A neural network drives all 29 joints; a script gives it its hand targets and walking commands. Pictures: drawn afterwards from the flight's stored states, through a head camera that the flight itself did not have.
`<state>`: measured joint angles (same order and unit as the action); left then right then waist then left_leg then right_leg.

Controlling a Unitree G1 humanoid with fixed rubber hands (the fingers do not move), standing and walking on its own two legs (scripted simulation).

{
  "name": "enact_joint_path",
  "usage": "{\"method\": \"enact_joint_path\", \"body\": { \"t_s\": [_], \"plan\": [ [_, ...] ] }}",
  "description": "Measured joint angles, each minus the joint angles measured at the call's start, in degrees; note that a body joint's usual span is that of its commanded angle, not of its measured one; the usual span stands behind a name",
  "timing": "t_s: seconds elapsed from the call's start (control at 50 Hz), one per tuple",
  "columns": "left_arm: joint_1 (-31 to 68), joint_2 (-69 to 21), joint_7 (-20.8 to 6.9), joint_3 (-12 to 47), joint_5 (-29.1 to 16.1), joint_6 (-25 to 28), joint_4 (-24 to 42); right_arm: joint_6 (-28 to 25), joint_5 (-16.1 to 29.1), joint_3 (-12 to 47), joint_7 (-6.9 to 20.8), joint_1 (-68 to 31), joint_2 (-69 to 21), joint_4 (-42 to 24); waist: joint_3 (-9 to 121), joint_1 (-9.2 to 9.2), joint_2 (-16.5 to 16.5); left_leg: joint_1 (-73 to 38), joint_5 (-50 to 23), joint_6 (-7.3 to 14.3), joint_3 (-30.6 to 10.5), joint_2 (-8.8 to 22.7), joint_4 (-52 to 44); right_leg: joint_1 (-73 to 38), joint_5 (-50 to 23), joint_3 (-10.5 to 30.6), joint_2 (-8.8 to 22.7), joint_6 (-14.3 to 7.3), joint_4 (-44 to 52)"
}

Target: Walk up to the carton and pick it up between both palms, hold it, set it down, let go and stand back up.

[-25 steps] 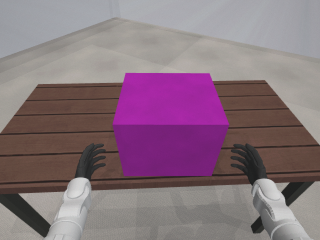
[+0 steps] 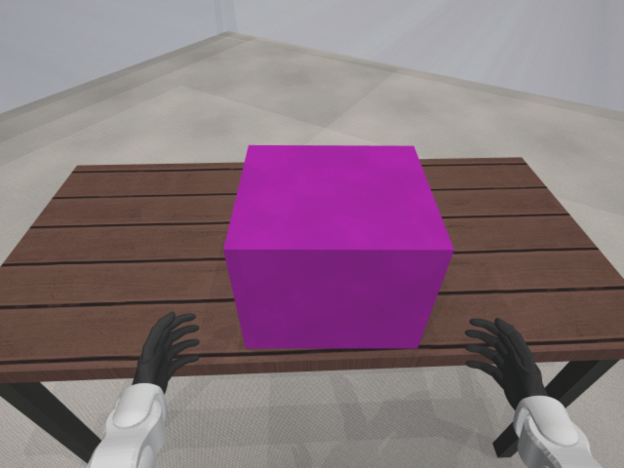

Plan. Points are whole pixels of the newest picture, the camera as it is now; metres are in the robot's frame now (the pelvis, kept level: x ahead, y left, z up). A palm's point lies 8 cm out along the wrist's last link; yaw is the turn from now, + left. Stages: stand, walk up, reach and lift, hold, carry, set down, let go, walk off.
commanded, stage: set down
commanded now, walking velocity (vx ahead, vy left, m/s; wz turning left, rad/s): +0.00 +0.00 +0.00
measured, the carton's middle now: (331, 245) +0.46 -0.02 +0.02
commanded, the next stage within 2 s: let go in 1.40 s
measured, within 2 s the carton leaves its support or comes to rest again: neither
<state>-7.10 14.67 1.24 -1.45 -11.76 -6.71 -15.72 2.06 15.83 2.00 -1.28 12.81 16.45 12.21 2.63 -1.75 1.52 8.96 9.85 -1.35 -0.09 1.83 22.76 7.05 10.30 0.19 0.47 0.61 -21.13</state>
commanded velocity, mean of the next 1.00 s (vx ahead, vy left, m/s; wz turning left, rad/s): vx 0.00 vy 0.00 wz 0.00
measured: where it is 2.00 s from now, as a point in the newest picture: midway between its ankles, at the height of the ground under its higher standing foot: outside the picture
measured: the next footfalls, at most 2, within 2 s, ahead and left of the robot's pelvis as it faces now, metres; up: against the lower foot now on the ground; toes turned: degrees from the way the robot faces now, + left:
none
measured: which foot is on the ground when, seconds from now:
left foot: down 0.00-1.00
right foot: down 0.00-1.00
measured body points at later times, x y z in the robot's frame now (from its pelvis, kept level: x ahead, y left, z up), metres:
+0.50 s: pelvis +0.02 +0.00 +0.00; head +0.00 +0.01 +0.45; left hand +0.23 +0.23 -0.02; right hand +0.21 -0.24 +0.01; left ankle +0.03 +0.13 -0.74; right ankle +0.02 -0.13 -0.74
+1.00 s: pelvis +0.03 +0.00 +0.00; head +0.02 +0.01 +0.45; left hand +0.23 +0.23 -0.05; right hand +0.20 -0.24 -0.03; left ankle +0.03 +0.13 -0.74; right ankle +0.02 -0.13 -0.74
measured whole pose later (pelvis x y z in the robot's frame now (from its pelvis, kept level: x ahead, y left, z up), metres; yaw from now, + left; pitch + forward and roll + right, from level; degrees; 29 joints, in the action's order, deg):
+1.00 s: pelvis +0.03 +0.00 +0.00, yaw +0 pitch -2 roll +0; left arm -14.8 14.7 -0.6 -1.4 -8.8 -6.7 -18.0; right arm -3.2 7.6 1.8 0.2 19.2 13.9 18.7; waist 0.0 -1.7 1.5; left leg 8.0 11.2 -1.3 -0.1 1.8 20.9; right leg 5.9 11.4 0.2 0.5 0.6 -18.9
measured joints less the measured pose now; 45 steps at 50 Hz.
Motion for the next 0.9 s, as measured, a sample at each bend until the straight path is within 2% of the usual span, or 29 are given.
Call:
{"method": "enact_joint_path", "body": {
  "t_s": [0.24, 0.52, 0.8, 0.9],
  "plan": [
    [-3.8, 0.0, -0.5, 0.0, 0.0, -0.9, 1.2, 0.5, -0.6, -0.2, 0.2, 3.0, 0.0, -1.1, -0.2, 0.00, 0.0, -0.2, 0.4, 0.0, 0.0, -0.1, -1.6, -0.1, 0.5, 0.0, 0.1, 0.0, 1.2],
    [-7.7, 0.0, -1.3, 0.0, 0.0, 2.7, 1.2, -5.1, -2.3, -0.2, 0.7, 6.4, -0.5, -1.1, -0.8, 0.00, 0.0, -0.6, 0.8, 0.0, 0.0, -0.1, -1.8, -0.8, 0.5, 0.0, 0.1, 0.0, 2.2],
    [-7.7, 0.0, -1.8, 0.0, 1.4, 0.7, 0.9, -2.8, -6.1, -0.2, 1.4, 6.4, -1.7, 1.4, -2.0, 0.00, 0.0, -1.0, 0.8, 0.0, 0.0, -0.1, -1.9, -1.1, 0.5, 0.0, 0.1, 0.0, 2.2],
    [-7.7, 0.0, -1.9, 0.0, 1.6, 0.4, 0.0, -4.1, -7.1, -0.2, 1.4, 6.4, -2.3, 2.6, -2.6, 0.00, 0.0, -1.0, 1.0, 0.0, 0.0, -0.1, -1.9, -1.1, 0.7, 0.0, 0.1, 0.0, 2.2]
  ]
}}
